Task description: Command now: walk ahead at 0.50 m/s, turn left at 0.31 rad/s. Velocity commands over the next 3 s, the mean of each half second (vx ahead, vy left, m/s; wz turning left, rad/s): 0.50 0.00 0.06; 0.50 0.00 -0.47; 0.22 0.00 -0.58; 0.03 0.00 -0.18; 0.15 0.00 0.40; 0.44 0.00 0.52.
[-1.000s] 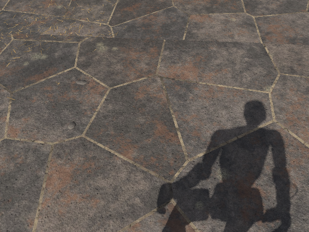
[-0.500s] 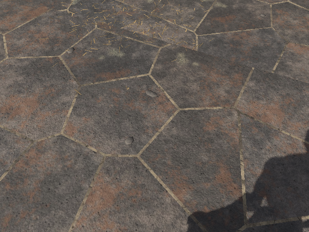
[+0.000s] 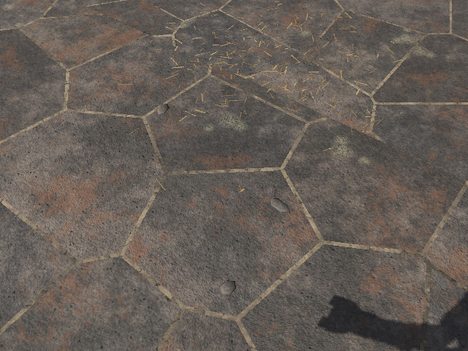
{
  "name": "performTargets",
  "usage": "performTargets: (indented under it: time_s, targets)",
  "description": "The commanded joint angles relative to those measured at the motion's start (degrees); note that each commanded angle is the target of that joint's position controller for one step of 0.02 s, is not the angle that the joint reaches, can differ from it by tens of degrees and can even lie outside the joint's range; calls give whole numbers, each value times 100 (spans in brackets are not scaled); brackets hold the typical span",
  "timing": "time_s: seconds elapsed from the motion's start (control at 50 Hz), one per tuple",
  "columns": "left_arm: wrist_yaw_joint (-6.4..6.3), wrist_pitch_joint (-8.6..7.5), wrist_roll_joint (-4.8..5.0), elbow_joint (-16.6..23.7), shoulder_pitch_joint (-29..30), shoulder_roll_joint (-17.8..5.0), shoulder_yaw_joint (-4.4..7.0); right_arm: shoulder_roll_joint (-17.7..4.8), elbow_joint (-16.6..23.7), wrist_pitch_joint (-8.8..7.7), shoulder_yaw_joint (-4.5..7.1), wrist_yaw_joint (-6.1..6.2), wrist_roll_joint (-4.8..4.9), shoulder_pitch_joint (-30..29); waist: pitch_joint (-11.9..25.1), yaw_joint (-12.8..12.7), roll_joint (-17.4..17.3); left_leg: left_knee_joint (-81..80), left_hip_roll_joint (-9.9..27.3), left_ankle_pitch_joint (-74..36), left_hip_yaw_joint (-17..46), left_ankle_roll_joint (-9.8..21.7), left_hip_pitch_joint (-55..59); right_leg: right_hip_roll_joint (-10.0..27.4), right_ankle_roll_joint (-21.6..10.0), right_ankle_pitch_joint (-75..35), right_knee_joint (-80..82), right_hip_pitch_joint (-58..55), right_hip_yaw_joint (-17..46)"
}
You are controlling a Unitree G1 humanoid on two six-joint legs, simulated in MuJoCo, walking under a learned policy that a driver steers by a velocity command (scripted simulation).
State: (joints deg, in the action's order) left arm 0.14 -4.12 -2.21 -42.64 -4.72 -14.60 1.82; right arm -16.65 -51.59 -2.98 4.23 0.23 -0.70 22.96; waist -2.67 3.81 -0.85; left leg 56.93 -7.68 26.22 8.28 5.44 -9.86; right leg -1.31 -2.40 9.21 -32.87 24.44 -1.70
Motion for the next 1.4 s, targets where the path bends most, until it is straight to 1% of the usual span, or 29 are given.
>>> performTargets:
  time_s: [0.02,0.08,0.14,0.26,0.32,0.38,0.42,0.44,0.46,0.48,0.5,0.52,0.56,0.64,0.74,0.84,0.9,0.94,0.96,0.98,1.0,1.02,1.04,1.06,1.08,1.12,1.22,1.3,1.4]
  targets:
    - [15,2,43,-6,-789,-508,199,-404,379,-59,20,-61,-80,9,313,-406,154,1254,621,-706,-41,-55,-2270,1870,-906,912,1943,-2043,2786]
    - [26,-131,94,-310,-1075,-490,166,-282,433,61,-18,-168,-167,-99,269,-279,672,792,750,-816,-173,-168,-1953,1429,-785,-626,2092,-1638,1694]
    - [61,-237,156,-502,-1353,-587,194,-213,557,108,-63,-218,-184,-484,220,-267,617,429,860,-1074,-310,-271,-2368,1434,-927,-1034,2310,-1755,1304]
    - [78,-185,177,-775,-1770,-627,201,48,998,52,-284,-313,-136,-1958,-56,-563,602,-1591,1138,-2183,-1001,-474,-2224,1125,-808,-1290,2572,-1671,536]
    - [74,-154,169,-920,-2077,-734,224,-46,1102,28,-292,-277,-107,-2313,-70,-680,595,-2146,1032,-2173,-1138,-408,-1879,1277,-753,-1665,2349,-1892,588]
    - [37,-84,143,-994,-2067,-857,252,-163,1097,-38,-245,-205,-119,-2142,-28,-501,584,-2577,875,-1722,-1112,-270,-1403,1436,-694,-2238,1811,-2154,829]
    - [30,-51,186,-1008,-2016,-777,223,-416,663,-167,-112,-96,-220,-872,623,48,193,-3228,796,-1796,-1024,-69,396,1025,-503,-2684,260,-1781,554]
    - [41,-75,219,-776,-1888,-509,138,-874,531,-225,13,-5,-350,139,1406,457,-434,-3403,2064,-1109,276,221,1764,670,-359,-1206,-1325,-829,286]
    - [16,-49,356,-641,-2485,56,28,-1407,504,-155,148,17,-324,278,1879,180,-1664,-4070,3437,-611,2446,738,2713,-168,-191,2091,-2941,880,-126]
    - [-49,56,196,-795,-2226,-628,206,-977,567,-97,78,-1,-162,-7,1371,160,-665,-4188,3256,-236,2455,706,2063,126,-276,1980,-3467,1206,400]
    - [-2,66,192,-755,-1942,-579,236,-572,620,-109,-39,-17,-127,-492,695,-43,-421,-4321,2950,-435,1623,563,1417,351,-305,1454,-3439,1246,533]
    - [38,81,198,-763,-1824,-422,212,-323,622,-148,-97,-35,-111,-751,374,-169,-394,-4532,2683,-1009,969,428,909,510,-268,1104,-3261,1094,504]
    - [120,218,83,-813,-1820,-343,238,-134,562,-225,-147,10,-75,-888,161,-382,-552,-4736,2318,-1722,112,203,437,643,-150,806,-3107,845,434]
    - [233,373,54,-629,-1366,-185,249,-232,376,-376,-88,42,-2,-591,112,-472,-364,-4907,2270,-2643,-666,253,488,701,-6,200,-3094,1238,334]
    - [321,393,47,-270,-421,-99,187,-183,163,-361,-88,56,-38,-277,-181,-356,-301,-4956,2147,-3065,-1426,273,624,703,80,-660,-2021,1631,134]
    - [404,371,10,104,438,-72,92,-380,-46,-304,-34,101,-48,105,-354,-142,-287,-4755,2299,-3792,-1937,202,1116,542,-188,-734,-732,1274,-409]
    - [377,371,-9,169,389,-169,127,-538,-120,-209,2,145,-66,141,-201,-254,-382,-4029,2360,-5675,-2235,98,1570,187,-503,-47,-403,778,-719]
    - [312,349,-9,14,-277,-325,219,-735,-129,-103,57,163,-76,92,248,-570,-497,-2762,2374,-7046,-2353,70,1692,-237,-779,582,-280,-54,-867]
    - [257,294,-27,-194,-986,-453,307,-800,-100,-45,74,151,-56,48,668,-882,-399,-1640,2332,-6708,-2403,6,1381,-424,-944,537,89,-972,-797]
    - [165,257,-98,-465,-1901,-856,474,-729,33,-36,53,129,-53,-28,1195,-1301,54,-4,2173,-5154,-2433,-191,272,49,-1217,779,507,-2415,78]
    - [89,280,-69,-395,-1754,-1580,643,22,450,-82,-92,6,-15,167,1546,-837,1438,2097,1059,203,-2231,-557,-2404,1832,-2039,756,837,-4150,3085]
    - [81,352,115,-307,-1977,-1618,656,-461,677,-160,-5,-25,-46,-552,1832,-1155,666,2735,699,414,-859,-584,-3150,2109,-2271,577,1606,-4242,4488]
    - [28,370,144,-361,-1604,-1438,607,-404,805,-228,-29,-35,29,-921,949,-979,379,2559,1068,-218,-666,-535,-3515,2051,-2106,-421,1637,-3637,3431]
    - [5,336,182,-347,-1312,-1097,519,-364,739,-280,-59,1,53,-803,453,-709,47,2028,1257,-609,-708,-541,-3158,1838,-1880,-1888,1593,-2804,2731]
    - [-13,289,197,-304,-1039,-898,462,-355,647,-232,-44,39,-5,-695,238,-458,-124,1664,1362,-640,-689,-590,-2744,1513,-1656,-3042,1530,-2235,2130]
    - [-6,214,248,-246,-830,-687,367,-304,610,5,-41,45,-156,-409,373,-175,-31,1222,1362,-571,-666,-739,-2092,1143,-1463,-4076,1495,-1651,1496]
    - [-5,203,208,-256,-1219,-964,419,-175,864,238,-85,28,-129,-815,588,-249,267,280,1154,-1195,-838,-895,-2227,741,-1186,-4883,1287,-1576,1204]
    - [-64,333,209,-228,-1535,-974,420,-260,1119,269,-119,46,-83,-1479,612,-534,478,-474,1042,-1684,-756,-868,-2390,677,-887,-4520,1080,-1882,1476]
    - [-124,464,128,-144,-1712,-1059,455,-409,1310,234,-148,97,-16,-1891,459,-719,555,-1223,821,-1351,-563,-737,-2401,833,-923,-4422,645,-2336,2095]
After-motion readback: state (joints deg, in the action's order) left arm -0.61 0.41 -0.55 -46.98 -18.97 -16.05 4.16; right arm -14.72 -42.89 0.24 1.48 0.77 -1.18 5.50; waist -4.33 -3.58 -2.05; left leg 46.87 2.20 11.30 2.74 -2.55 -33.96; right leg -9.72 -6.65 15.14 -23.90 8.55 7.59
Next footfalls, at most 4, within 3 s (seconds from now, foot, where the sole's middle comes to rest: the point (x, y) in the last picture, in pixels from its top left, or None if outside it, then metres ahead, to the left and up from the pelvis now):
0.42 left None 0.36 0.13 -0.76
0.98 right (270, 298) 0.61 -0.10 -0.76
1.52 left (243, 232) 0.84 -0.04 -0.76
1.88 right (286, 286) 0.64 -0.16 -0.76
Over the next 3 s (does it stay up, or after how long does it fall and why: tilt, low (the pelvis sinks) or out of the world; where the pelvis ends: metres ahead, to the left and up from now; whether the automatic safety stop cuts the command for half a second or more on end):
stays up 0.92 -0.18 0.02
